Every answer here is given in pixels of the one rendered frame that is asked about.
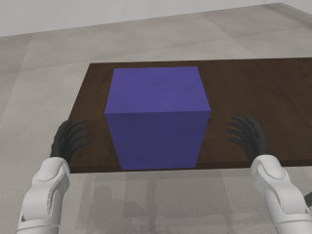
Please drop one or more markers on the robot right hand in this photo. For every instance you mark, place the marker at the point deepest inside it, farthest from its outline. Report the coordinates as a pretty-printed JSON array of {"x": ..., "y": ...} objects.
[{"x": 252, "y": 138}]

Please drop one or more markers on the robot right forearm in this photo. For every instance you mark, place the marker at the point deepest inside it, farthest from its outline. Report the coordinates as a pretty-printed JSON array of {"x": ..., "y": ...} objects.
[{"x": 284, "y": 202}]

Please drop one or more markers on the robot left hand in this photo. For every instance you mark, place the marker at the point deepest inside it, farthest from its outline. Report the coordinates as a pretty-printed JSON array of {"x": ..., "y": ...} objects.
[{"x": 64, "y": 139}]

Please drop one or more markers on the robot left forearm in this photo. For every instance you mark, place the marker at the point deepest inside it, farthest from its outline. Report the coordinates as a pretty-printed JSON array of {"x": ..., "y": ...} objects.
[{"x": 42, "y": 204}]

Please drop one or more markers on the carton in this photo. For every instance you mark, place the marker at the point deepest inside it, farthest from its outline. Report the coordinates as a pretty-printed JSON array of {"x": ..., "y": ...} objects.
[{"x": 157, "y": 116}]

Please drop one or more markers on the table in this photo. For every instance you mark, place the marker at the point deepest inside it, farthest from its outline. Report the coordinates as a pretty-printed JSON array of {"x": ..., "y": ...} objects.
[{"x": 276, "y": 92}]

